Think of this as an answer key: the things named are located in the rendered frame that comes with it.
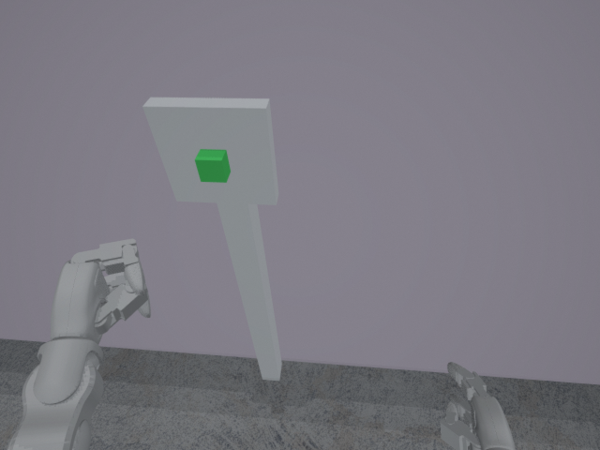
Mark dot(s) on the robot left forearm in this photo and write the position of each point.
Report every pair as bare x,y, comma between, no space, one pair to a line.
60,395

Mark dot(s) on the panel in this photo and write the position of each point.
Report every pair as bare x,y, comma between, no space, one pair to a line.
181,126

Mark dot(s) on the robot right hand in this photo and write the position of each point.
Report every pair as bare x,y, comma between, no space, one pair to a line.
485,425

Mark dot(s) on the button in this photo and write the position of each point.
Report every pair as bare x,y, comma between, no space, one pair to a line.
213,165

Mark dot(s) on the robot left hand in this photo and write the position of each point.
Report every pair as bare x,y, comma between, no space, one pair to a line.
81,289

